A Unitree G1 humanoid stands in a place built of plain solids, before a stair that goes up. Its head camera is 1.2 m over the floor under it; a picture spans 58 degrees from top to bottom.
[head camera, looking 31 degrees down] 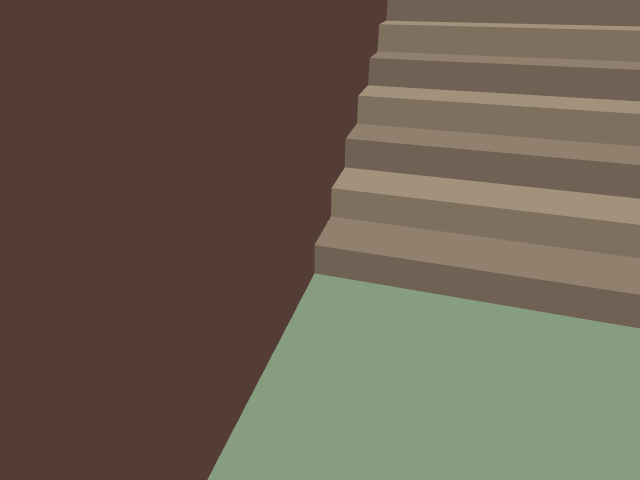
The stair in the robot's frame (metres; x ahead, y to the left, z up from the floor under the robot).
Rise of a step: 0.16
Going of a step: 0.29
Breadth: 1.80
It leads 16 degrees to the right of straight ahead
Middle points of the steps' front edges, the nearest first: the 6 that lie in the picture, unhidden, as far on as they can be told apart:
1.44 -0.84 0.16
1.71 -0.92 0.32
1.99 -1.00 0.48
2.27 -1.08 0.64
2.55 -1.16 0.80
2.83 -1.24 0.96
